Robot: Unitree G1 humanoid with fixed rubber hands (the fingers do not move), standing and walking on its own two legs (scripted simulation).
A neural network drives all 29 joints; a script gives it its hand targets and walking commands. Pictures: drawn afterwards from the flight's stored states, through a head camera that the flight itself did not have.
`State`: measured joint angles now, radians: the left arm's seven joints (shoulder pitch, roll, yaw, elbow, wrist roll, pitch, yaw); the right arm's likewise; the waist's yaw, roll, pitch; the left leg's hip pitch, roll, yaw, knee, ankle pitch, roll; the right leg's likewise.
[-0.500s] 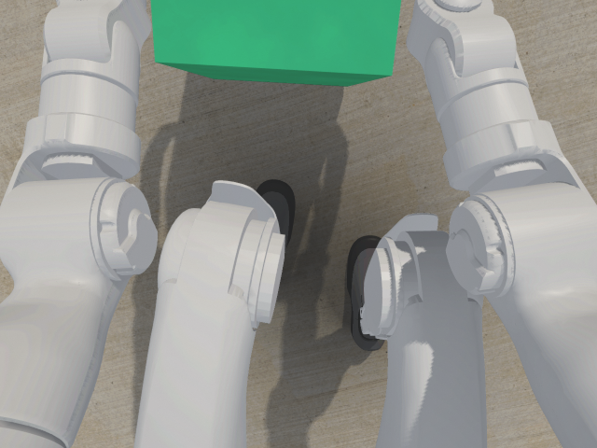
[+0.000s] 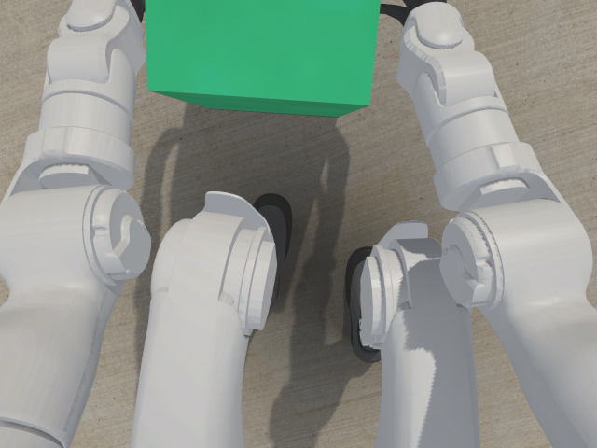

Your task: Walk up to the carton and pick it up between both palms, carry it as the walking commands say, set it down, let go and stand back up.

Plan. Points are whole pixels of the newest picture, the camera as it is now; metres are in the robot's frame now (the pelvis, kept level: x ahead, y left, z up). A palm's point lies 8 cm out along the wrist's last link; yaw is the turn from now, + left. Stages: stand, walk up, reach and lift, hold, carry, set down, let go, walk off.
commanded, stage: set down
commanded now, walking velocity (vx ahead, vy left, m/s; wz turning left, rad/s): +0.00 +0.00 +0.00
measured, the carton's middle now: (273, 14) +0.53 +0.13 -0.23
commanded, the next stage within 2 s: none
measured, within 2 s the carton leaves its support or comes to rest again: neither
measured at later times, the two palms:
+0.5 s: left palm out of the picture +0.50 +0.28 -0.16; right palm (419, 9) +0.54 -0.02 -0.17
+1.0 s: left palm (115, 14) +0.49 +0.29 -0.18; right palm (452, 6) +0.55 -0.06 -0.18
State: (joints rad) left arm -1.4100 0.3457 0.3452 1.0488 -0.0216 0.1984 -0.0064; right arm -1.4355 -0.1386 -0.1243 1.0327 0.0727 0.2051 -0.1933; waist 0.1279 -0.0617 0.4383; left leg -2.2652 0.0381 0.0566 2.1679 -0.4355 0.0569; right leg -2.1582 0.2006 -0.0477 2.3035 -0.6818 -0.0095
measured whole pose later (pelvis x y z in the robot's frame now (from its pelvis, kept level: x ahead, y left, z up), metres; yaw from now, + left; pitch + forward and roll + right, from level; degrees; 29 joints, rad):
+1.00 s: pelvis +0.00 +0.01 +0.01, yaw +0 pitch +31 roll -1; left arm -1.42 0.40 0.25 1.16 -0.20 0.02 0.06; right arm -1.44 -0.30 0.02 0.99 0.19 0.12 -0.16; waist 0.12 -0.02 0.52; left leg -2.25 0.04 0.08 2.15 -0.44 0.09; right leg -2.13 0.17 -0.02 2.28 -0.70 0.02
